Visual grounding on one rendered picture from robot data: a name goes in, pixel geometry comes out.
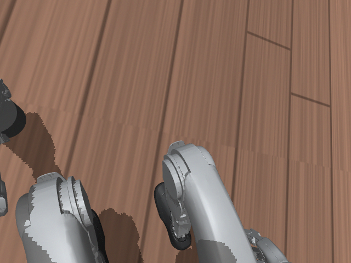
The right robot hand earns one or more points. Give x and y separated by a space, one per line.
266 251

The tin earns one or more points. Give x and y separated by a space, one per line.
12 119

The left robot foot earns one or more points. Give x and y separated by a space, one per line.
100 237

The right robot foot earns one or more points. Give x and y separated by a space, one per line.
165 215

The left robot hand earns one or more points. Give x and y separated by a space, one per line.
4 91

